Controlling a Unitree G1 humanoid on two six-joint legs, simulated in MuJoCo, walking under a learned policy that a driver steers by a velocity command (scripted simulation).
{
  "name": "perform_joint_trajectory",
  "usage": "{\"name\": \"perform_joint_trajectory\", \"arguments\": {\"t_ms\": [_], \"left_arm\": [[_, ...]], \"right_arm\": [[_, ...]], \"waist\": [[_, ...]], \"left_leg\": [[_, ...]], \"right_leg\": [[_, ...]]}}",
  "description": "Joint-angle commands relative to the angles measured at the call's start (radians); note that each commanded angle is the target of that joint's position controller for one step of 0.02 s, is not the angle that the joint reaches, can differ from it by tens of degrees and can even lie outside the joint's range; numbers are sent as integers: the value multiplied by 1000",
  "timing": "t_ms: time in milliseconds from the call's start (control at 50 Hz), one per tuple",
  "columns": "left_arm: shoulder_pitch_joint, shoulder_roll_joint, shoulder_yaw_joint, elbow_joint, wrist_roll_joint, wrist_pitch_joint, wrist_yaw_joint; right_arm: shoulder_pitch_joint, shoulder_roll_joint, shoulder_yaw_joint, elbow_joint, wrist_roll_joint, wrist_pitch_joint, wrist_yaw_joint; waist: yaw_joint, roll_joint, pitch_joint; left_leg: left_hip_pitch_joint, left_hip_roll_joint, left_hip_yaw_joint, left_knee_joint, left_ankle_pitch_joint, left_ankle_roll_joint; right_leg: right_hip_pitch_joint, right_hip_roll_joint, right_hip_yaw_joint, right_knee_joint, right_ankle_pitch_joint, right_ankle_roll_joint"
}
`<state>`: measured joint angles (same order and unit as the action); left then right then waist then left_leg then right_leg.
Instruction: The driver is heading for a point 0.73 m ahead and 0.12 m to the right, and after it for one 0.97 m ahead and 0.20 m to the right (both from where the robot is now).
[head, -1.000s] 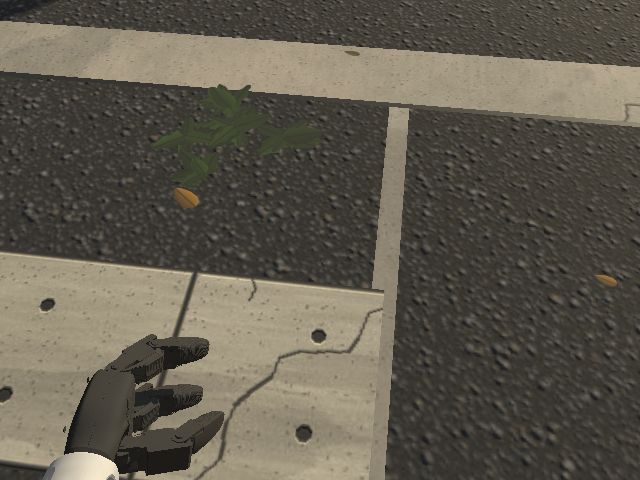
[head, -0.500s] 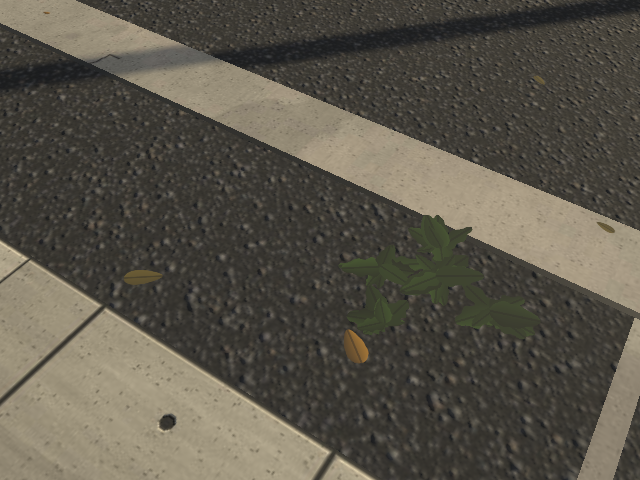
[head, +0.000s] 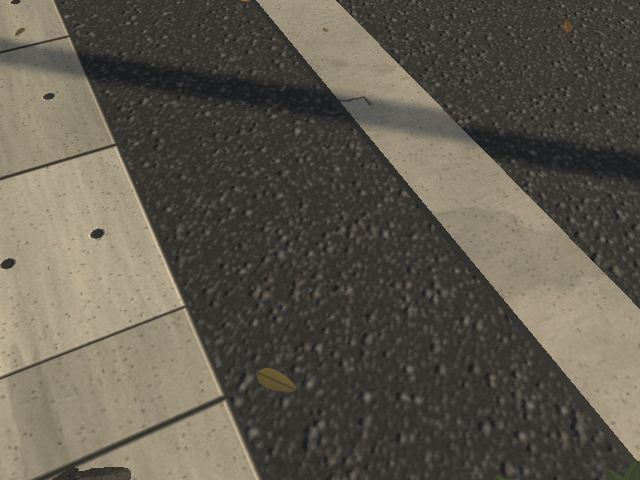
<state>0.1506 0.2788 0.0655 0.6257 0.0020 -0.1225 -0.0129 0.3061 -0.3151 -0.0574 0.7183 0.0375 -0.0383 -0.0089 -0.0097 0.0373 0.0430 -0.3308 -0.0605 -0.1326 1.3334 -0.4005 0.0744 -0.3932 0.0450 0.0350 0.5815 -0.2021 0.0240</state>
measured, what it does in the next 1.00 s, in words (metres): walks ahead, turning right: left foot, then right foot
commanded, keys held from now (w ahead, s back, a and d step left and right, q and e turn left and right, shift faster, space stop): w+shift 0.28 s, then w+e+shift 0.36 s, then e+shift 0.36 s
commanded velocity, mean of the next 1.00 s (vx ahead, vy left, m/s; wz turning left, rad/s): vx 0.82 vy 0.00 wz -0.34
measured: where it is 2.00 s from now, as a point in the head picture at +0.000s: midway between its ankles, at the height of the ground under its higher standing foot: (321, 272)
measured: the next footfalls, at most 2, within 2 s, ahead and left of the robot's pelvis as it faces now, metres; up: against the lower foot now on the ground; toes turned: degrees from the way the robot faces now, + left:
left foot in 0.38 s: +0.53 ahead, +0.16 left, +0.00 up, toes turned +6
right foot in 0.82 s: +0.94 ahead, -0.07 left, +0.00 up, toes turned -16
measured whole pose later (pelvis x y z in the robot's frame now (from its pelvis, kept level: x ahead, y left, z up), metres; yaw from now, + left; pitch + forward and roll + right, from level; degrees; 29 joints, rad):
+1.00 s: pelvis +0.81 +0.01 +0.00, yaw -25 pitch +0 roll +0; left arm 0.26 0.32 0.07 0.65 0.00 -0.03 -0.03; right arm 0.02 -0.28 -0.02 0.62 -0.01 -0.07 -0.01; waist 0.05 -0.01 0.13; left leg -0.53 -0.01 -0.17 1.28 -0.46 -0.05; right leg -0.42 0.19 0.05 0.52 -0.08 -0.15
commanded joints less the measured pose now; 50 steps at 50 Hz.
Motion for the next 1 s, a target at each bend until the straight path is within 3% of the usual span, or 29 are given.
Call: {"name": "perform_joint_trajectory", "arguments": {"t_ms": [20, 80, 140, 200, 260, 300, 340, 360, 380, 400, 420, 440, 460, 500, 540, 580, 640, 700, 740, 780, 800, 820, 840, 860, 880, 900, 920, 960, 1000], "left_arm": [[171, 88, 26, 22, 21, -1, -4], [195, 21, 2, 81, -9, -10, -18], [218, 95, 15, 109, -10, -14, -8], [263, 117, 10, 142, -19, -14, 1], [358, 130, -2, 197, -31, -4, 6], [381, 154, -8, 217, -27, 11, 7], [397, 191, -10, 244, -12, 27, 15], [359, 216, -8, 248, -6, 39, 20], [316, 201, -16, 221, 9, 38, 25], [485, -17, -64, 184, 5, 18, 18], [426, 67, -51, 182, -49, -7, 16], [264, 117, -25, 136, -87, -9, 23], [194, 97, -29, 113, -79, -8, 27], [207, 57, -21, 123, -49, 25, 22], [243, 9, -22, 132, -59, 74, 11], [185, 1, -21, 109, -50, 102, 10], [97, 14, -24, 65, -36, 99, -3], [-33, 26, -27, 27, -7, 78, -42], [-12, 60, -10, 16, -9, 67, -71], [183, 141, 30, 47, -27, 83, -72], [364, 221, 68, 83, -25, 101, -57], [424, 252, 84, 102, -27, 116, -27], [302, 316, 80, 71, -8, 114, -12], [230, 332, 68, -17, 55, 79, -24], [175, 292, 74, -74, 30, 74, -38], [129, 248, 65, -73, -6, 67, -39], [85, 208, 53, -77, -26, 62, -34], [31, 199, 54, -94, -4, 67, -17], [31, 188, 53, -86, -8, 81, 4]], "right_arm": [[-117, -27, 8, -140, -19, -32, 15], [-124, 16, 22, -146, 4, -21, 26], [-199, 15, 35, -170, -13, -32, 38], [-340, 5, 45, -206, -30, -50, 57], [-463, 18, 49, -243, -19, -67, 76], [-484, -6, 35, -261, -17, -75, 82], [-351, -78, -3, -255, -14, -70, 69], [-147, -120, -30, -212, -7, -60, 52], [105, -164, -52, -147, -9, -42, 30], [158, -262, -63, -115, -48, -49, 25], [212, -178, -48, -104, -50, -54, 29], [157, -115, -33, -76, -45, -60, 29], [101, -85, -26, -54, -40, -66, 30], [-2, -6, -10, -26, -71, -84, 37], [-73, 38, -8, -1, -52, -91, 42], [-119, 19, -14, 13, -43, -95, 38], [-129, -25, -22, 18, -62, -99, 19], [-112, -93, -30, 16, -50, -91, -11], [-59, -168, -44, 23, -39, -76, -28], [-88, -231, -63, 0, -16, -42, -31], [-123, -222, -61, -14, -10, -34, -23], [-128, -147, -44, -3, 5, -42, -4], [-49, 31, 1, -48, -51, -63, 18], [140, -26, 13, -71, -34, -84, 25], [28, -135, -5, -79, -29, -88, 22], [-87, -133, -9, -115, -27, -79, 11], [-115, -120, -7, -111, -42, -63, -4], [-125, -130, -15, -113, -50, -28, -13], [-149, -91, -9, -114, -61, -15, -19]], "waist": [[70, -76, -43], [27, -108, -3], [13, -64, 69], [49, -48, 102], [90, -55, 129], [73, -103, 99], [-33, -217, -31], [-163, -241, -131], [-282, -212, -258], [-121, 162, -471], [-176, 214, -578], [-176, 150, -325], [-140, 64, -188], [-27, 27, -86], [30, 57, -34], [50, 34, 51], [55, 3, 97], [18, -89, 136], [30, -48, 55], [136, 37, -72], [230, 40, -155], [255, -75, -145], [82, -450, -86], [6, -359, -432], [64, -132, -457], [39, 4, -286], [0, 87, -211], [-39, 45, -145], [-39, 33, -133]], "left_leg": [[-420, 130, -19, 8, 97, 7], [-433, 149, -24, -103, 69, 17], [-553, 154, -37, -239, 210, 0], [-463, 160, 85, -460, 415, -12], [-333, 122, 152, -643, 509, -2], [-239, 64, 198, -712, 446, 16], [-26, 7, 201, -713, 331, 47], [227, 4, 194, -741, 332, 63], [616, 135, 57, -674, 273, 74], [946, 441, -460, -764, -103, 176], [902, 475, -743, -996, -338, 195], [750, 431, -578, -1034, -296, 151], [577, 410, -421, -1048, -132, 136], [298, 351, -202, -1093, 69, 114], [174, 336, -43, -1152, 161, 99], [94, 326, 94, -1198, 266, 70], [75, 262, 268, -1227, 376, 57], [94, 223, 394, -1189, 634, 13], [229, 238, 401, -1055, 982, -24], [305, 266, 387, -786, 1314, -38], [227, 269, 359, -546, 1280, -46], [93, 170, 353, -211, 729, -103], [-215, -45, 279, 215, -280, -152], [-334, -75, 12, 390, -270, -148], [-304, -30, -49, 313, -187, -110], [-362, -1, -36, 191, -120, -97], [-343, 38, -39, 110, -77, -102], [-240, 64, -45, -18, -52, -121], [-200, 66, -24, -160, -51, -150]], "right_leg": [[394, -271, 431, -331, -198, -180], [332, -256, 330, -373, -114, -204], [318, -293, 277, -433, -33, -241], [267, -251, 113, -509, 122, -206], [312, -251, 25, -561, 254, -184], [394, -262, -10, -481, 612, -169], [460, -293, 4, -267, 1053, -154], [378, -278, -15, -43, 1135, -132], [93, -238, -4, 275, 870, -101], [-238, -64, 46, 694, -168, -74], [-313, -57, 154, 841, -234, -93], [-425, -98, 119, 882, -177, -87], [-437, -140, 94, 845, -109, -83], [-313, -213, 98, 790, -26, -79], [-257, -248, 97, 749, -42, -72], [-304, -260, 88, 711, -6, -60], [-333, -233, 38, 541, 219, -54], [-202, -154, -105, 217, 423, -73], [-87, -61, -186, 123, 445, -88], [112, 25, -222, 138, 313, -122], [337, 40, -180, 141, 285, -161], [486, 1, -83, 25, 388, -200], [574, -107, 204, 60, 993, -299], [744, -354, 718, -103, 749, -514], [679, -336, 773, -215, 435, -479], [525, -284, 713, -260, 223, -434], [394, -256, 671, -272, 167, -394], [191, -191, 546, -285, 345, -361], [99, -139, 425, -241, 574, -341]]}}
